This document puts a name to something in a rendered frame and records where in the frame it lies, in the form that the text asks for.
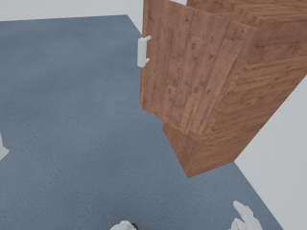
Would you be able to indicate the robot left hand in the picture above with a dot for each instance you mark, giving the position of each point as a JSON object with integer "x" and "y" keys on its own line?
{"x": 3, "y": 151}

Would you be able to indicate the cupboard door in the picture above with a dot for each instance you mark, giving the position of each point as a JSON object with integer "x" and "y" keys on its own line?
{"x": 194, "y": 56}

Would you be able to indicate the robot right hand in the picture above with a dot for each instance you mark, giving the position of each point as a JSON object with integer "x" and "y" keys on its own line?
{"x": 251, "y": 223}

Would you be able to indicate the handle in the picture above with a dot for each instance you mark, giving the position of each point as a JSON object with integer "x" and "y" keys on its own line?
{"x": 142, "y": 51}

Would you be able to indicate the left robot shin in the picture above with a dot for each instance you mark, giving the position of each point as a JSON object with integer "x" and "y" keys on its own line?
{"x": 125, "y": 221}

